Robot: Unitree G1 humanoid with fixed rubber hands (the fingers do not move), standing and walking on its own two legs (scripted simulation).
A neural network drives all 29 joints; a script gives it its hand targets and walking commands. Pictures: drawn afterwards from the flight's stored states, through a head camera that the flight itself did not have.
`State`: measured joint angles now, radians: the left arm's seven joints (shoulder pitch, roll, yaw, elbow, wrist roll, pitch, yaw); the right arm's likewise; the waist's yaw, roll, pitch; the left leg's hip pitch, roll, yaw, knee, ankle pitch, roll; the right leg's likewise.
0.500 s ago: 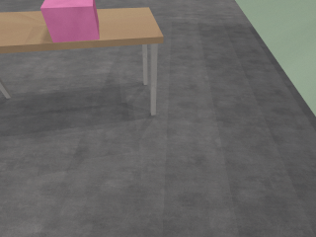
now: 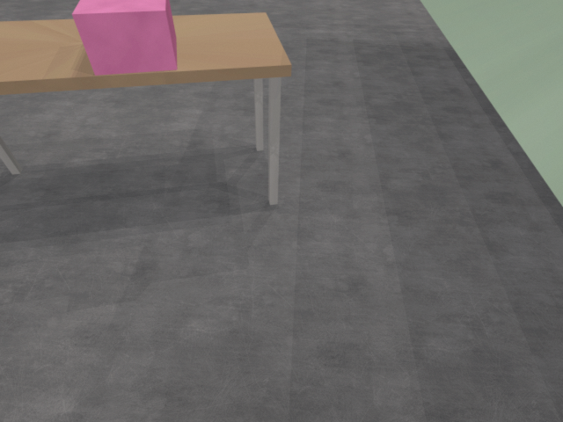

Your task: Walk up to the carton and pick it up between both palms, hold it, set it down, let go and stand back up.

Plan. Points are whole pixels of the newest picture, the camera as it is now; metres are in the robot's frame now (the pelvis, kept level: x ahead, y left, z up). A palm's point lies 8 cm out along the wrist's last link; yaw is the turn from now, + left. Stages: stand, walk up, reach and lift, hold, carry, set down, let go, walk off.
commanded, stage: walk up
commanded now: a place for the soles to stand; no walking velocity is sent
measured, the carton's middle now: (132, 27) +1.30 +0.52 +0.04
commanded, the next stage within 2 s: none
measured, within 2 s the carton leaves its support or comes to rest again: neither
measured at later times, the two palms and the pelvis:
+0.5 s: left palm out of the picture +0.05 +0.38 -0.18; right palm (347, 413) +0.20 -0.11 -0.15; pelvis +0.12 +0.13 -0.04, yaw +19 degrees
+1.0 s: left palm (51, 348) +0.29 +0.40 -0.13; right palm (302, 262) +0.49 -0.04 -0.15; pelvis +0.36 +0.18 -0.02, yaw +26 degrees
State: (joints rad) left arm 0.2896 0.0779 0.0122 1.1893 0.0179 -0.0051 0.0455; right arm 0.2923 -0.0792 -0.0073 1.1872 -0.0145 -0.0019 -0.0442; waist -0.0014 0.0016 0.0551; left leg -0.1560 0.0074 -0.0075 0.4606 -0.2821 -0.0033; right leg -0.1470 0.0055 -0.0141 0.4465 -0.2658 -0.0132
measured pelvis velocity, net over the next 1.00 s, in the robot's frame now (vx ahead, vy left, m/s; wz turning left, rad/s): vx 0.36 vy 0.18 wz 0.46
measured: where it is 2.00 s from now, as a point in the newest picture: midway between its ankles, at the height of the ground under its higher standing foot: (181, 290)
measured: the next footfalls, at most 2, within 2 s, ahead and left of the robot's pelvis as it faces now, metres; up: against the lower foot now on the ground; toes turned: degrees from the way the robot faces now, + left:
left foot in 0.36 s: +0.16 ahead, +0.27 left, +0.00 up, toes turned +23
right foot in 0.78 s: +0.47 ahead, +0.09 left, +0.00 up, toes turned +14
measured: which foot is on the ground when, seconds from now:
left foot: down 0.00-0.00, up 0.02-0.34, down 0.36-0.80, up 0.82-1.00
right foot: down 0.00-0.36, up 0.38-0.76, down 0.78-1.00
